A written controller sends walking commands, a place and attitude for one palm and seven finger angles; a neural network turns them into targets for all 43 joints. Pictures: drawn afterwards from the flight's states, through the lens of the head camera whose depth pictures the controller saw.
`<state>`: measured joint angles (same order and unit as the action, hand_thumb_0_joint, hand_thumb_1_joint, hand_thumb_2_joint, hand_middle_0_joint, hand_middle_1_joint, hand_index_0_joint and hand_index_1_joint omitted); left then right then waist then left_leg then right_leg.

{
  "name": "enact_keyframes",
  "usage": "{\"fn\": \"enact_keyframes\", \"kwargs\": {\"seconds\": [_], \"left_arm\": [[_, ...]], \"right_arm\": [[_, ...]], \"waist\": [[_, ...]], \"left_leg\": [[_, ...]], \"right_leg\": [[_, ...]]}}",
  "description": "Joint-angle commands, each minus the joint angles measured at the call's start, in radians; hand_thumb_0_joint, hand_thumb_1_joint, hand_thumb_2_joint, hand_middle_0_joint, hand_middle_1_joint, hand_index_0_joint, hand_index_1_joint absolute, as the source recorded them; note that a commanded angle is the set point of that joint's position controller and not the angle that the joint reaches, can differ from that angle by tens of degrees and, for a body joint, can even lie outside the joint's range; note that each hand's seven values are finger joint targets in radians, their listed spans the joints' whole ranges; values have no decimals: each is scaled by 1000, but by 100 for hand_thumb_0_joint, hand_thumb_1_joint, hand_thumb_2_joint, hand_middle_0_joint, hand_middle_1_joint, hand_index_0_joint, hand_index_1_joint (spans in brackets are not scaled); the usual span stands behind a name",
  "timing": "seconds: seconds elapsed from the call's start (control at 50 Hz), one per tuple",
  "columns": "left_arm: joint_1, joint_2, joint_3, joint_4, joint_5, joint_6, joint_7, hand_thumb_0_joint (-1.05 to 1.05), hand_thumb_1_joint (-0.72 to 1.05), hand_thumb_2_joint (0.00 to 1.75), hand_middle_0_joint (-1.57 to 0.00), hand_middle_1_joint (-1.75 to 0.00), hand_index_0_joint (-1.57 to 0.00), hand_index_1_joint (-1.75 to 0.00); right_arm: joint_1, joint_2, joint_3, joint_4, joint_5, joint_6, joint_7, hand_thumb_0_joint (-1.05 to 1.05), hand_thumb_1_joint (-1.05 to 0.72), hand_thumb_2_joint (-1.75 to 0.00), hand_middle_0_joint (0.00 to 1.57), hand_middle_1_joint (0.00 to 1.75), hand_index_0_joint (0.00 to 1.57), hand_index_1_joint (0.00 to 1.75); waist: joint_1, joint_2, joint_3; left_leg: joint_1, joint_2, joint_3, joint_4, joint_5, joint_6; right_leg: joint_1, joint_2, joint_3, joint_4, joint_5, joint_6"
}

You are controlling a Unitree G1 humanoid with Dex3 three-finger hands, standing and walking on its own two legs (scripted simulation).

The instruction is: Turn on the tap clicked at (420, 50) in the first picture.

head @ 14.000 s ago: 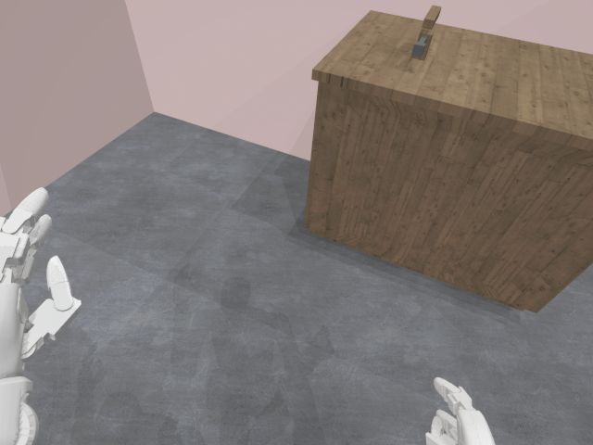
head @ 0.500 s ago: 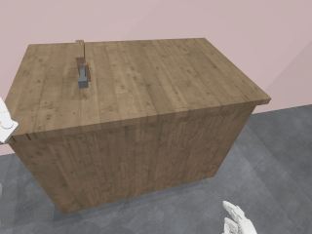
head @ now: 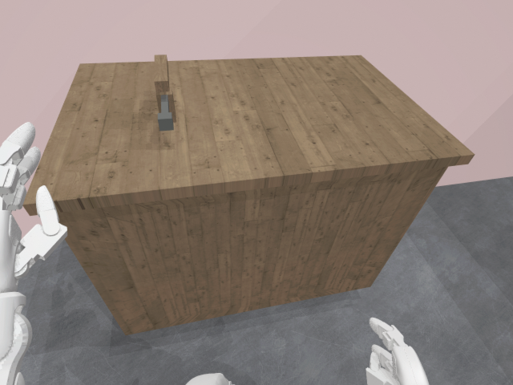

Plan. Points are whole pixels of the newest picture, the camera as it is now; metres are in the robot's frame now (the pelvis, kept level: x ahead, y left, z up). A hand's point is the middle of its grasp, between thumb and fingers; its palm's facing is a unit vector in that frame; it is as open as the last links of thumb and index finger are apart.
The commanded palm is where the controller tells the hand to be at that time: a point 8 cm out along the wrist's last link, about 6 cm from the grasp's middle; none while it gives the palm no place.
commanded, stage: shuffle to correct the standing spot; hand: left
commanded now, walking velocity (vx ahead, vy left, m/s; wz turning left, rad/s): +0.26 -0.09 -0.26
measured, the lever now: (165, 121) +0.56 +0.26 +0.12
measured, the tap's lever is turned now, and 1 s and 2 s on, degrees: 0 0 0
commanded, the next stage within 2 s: come to a stop and stand still in 1.36 s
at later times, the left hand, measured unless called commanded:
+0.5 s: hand (103, 199) +0.27 +0.23 +0.19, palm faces +0.30 -0.85 -0.44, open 7.5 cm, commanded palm +0.21 +0.26 +0.20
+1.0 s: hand (136, 150) +0.34 +0.21 +0.21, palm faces +0.34 -0.80 -0.49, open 7.5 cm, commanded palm +0.31 +0.26 +0.20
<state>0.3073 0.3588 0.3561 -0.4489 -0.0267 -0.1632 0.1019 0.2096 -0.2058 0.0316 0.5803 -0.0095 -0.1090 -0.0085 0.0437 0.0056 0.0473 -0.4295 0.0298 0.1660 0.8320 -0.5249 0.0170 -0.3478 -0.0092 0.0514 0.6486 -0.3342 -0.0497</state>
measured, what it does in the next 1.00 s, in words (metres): walks ahead: right foot, then left foot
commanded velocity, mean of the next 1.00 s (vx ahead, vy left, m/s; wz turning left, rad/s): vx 0.23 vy -0.08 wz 0.09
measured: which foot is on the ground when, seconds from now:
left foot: down 0.00-0.44, up 0.46-0.70, down 0.72-0.98, up 1.00-1.00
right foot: down 0.00-0.06, up 0.08-0.44, down 0.46-0.72, up 0.74-0.94, down 0.96-1.00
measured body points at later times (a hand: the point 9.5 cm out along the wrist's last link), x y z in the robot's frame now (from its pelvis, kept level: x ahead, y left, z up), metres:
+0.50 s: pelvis +0.01 +0.01 +0.01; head +0.02 +0.00 +0.46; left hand +0.24 +0.27 +0.22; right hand +0.11 -0.25 -0.08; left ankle +0.05 +0.08 -0.69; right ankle -0.04 -0.08 -0.72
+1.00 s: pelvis +0.12 +0.00 +0.00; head +0.14 -0.02 +0.45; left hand +0.32 +0.25 +0.24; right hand +0.30 -0.20 -0.08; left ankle +0.17 +0.14 -0.71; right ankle +0.18 -0.10 -0.72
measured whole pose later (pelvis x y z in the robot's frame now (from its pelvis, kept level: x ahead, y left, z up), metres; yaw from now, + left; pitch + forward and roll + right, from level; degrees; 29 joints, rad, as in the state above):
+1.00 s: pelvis +0.12 +0.00 +0.00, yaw -5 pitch -3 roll +0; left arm 0.50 0.44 0.43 -0.63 -0.06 -0.17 0.12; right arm 0.19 -0.12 0.06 0.54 0.01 -0.11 -0.02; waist 0.02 0.03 0.08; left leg -0.36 0.09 0.03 0.79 -0.42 0.00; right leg -0.35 -0.02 -0.11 0.67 -0.27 -0.03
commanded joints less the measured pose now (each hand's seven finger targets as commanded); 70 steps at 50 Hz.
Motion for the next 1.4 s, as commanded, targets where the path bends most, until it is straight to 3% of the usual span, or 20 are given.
{"fn": "enact_keyframes", "kwargs": {"seconds": [0.0, 0.04, 0.06, 0.12, 0.34, 0.38, 0.44, 0.58, 0.66, 0.7, 0.72, 0.74, 0.9, 0.94, 0.96, 1.0, 1.2, 1.24, 1.28, 1.38], "left_arm": [[-246, 195, 71, -204, -9, -26, 3, 0, 90, 90, -20, -30, -20, -30], [-302, 145, 66, -273, -21, -42, 13, 0, 90, 90, -20, -30, -20, -30], [-376, 162, 69, -322, -13, -68, 26, 0, 90, 90, -20, -30, -20, -30], [-238, 170, 73, -284, 1, -70, 19, 0, 90, 90, -20, -30, -20, -30], [120, 157, 128, -156, -21, -16, 49, 0, 90, 90, -20, -30, -20, -30], [140, 163, 122, -113, -22, -7, 48, 0, 90, 90, -20, -30, -20, -30], [22, 217, 122, -183, -26, -29, 59, 0, 90, 90, -20, -30, -20, -30], [-81, 235, 130, -377, -13, -99, 75, 0, 90, 90, -20, -30, -20, -30], [-59, 216, 134, -364, -26, -93, 81, 0, 90, 90, -20, -30, -20, -30], [-26, 195, 146, -383, -47, -94, 76, 0, 90, 90, -20, -30, -20, -30], [-62, 250, 176, -362, -45, -103, 71, 0, 90, 90, -20, -30, -20, -30], [-100, 242, 178, -295, -49, -101, 61, 0, 90, 90, -20, -30, -20, -30], [200, 185, 184, -334, -44, -60, 32, 0, 90, 90, -20, -30, -20, -30], [148, 219, 197, -287, -36, -42, 43, 0, 90, 90, -20, -30, -20, -30], [86, 250, 199, -277, -31, -19, 47, 0, 90, 90, -20, -30, -20, -30], [-38, 208, 143, -260, -35, -11, 45, 0, 90, 90, -20, -30, -20, -30], [-79, 115, 20, -327, -32, -39, 74, 0, 90, 90, -20, -30, -20, -30], [-57, 154, 68, -427, -39, -50, 73, 0, 90, 90, -20, -30, -20, -30], [13, 222, 143, -339, -43, -57, 56, 0, 90, 90, -20, -30, -20, -30], [138, 232, 197, -459, -37, -54, 46, 0, 90, 90, -20, -30, -20, -30]], "right_arm": [[-65, -93, -48, -116, 12, -39, -15, 0, -90, -90, 20, 30, 20, 30], [-66, -142, -41, -122, 15, -50, -30, 0, -90, -90, 20, 30, 20, 30], [-91, -116, -41, -141, 21, -70, -24, 0, -90, -90, 20, 30, 20, 30], [-113, -129, -67, -147, 17, -82, 3, 0, -90, -90, 20, 30, 20, 30], [-51, -123, -65, -173, 2, -40, -48, 0, -90, -90, 20, 30, 20, 30], [-47, -124, -72, -164, 5, -30, -51, 0, -90, -90, 20, 30, 20, 30], [-55, -107, -70, -157, 27, -14, -51, 0, -90, -90, 20, 30, 20, 30], [-132, -92, -70, -114, 31, -22, -44, 0, -90, -90, 20, 30, 20, 30], [-97, -79, -78, -120, 21, -52, -58, 0, -90, -90, 20, 30, 20, 30], [-91, -128, -94, -152, 18, -44, -61, 0, -90, -90, 20, 30, 20, 30], [-97, -95, -74, -165, 10, -49, -54, 0, -90, -90, 20, 30, 20, 30], [-93, -116, -84, -158, 18, -42, -46, 0, -90, -90, 20, 30, 20, 30], [-94, -91, -63, -176, 25, -49, -20, 0, -90, -90, 20, 30, 20, 30], [-84, -70, -62, -167, 22, -40, -37, 0, -90, -90, 20, 30, 20, 30], [-95, -59, -58, -172, 22, -32, -47, 0, -90, -90, 20, 30, 20, 30], [-105, -71, -47, -143, 22, -35, -47, 0, -90, -90, 20, 30, 20, 30], [-132, -80, -55, -132, 7, -29, -62, 0, -90, -90, 20, 30, 20, 30], [-116, -126, -79, -171, 15, -16, -59, 0, -90, -90, 20, 30, 20, 30], [-133, -83, -69, -165, 12, -14, -46, 0, -90, -90, 20, 30, 20, 30], [-122, -94, -73, -178, 0, -21, -35, 0, -90, -90, 20, 30, 20, 30]], "waist": [[-84, -184, -45], [-89, 393, -7], [-91, 447, 49], [-50, 133, -13], [-39, 153, -101], [-34, 66, -126], [-22, -222, -49], [-34, -10, 5], [-50, 85, -110], [-64, 453, -199], [-62, 319, -189], [-61, 141, -121], [-17, 182, -168], [-9, -131, -162], [-9, -377, -122], [-28, -245, -5], [-32, 42, -147], [-44, 362, -158], [-39, 182, -106], [-24, 306, -144]], "left_leg": [[363, 30, -174, 105, -26, 10], [325, 225, -507, -579, -450, 59], [188, 340, -691, -736, -450, 96], [134, 318, -594, -700, -313, 93], [129, 194, -223, -618, -153, 22], [-13, 151, -185, -406, -106, 26], [-379, 16, -118, 303, 39, -15], [-158, 105, -134, 81, 159, 4], [341, -66, 39, -229, 375, 15], [628, 267, -570, -428, 502, 184], [550, 340, -739, -487, 506, 246], [448, 362, -740, -524, 475, 268], [0, 167, -195, -399, 20, 95], [-138, 52, -89, -45, -118, 30], [-244, -35, -62, 243, -111, -3], [-257, 23, -156, 423, 5, -19], [316, 3, -33, -331, 323, -1], [565, 327, -542, -476, 615, 133], [474, 402, -659, -549, 597, 203], [413, 240, -195, -418, 833, 86]], "right_leg": [[-539, -153, 277, -216, -463, -118], [-552, 130, -43, 428, -297, 15], [-534, 103, -22, 655, -206, 40], [-430, 20, 34, 733, 2, 45], [167, 97, -266, -157, -75, 13], [341, 27, -175, -243, -87, -31], [395, -390, 387, -459, -139, -252], [208, -306, 17, -319, 237, -157], [85, -148, -179, 25, 288, -67], [-234, 35, -174, 552, -195, 43], [-254, 57, -47, 686, -254, 30], [-308, 27, -17, 696, -218, 40], [264, 29, -206, -54, 91, 57], [342, -69, 8, -249, -167, -6], [265, -280, 422, -427, -414, -120], [106, -339, 500, -513, -414, -184], [122, -137, -62, -121, 150, -72], [-245, 10, -125, 240, -148, 40], [-298, 23, -39, 472, -204, 41], [-145, -26, -115, 118, 12, 42]]}}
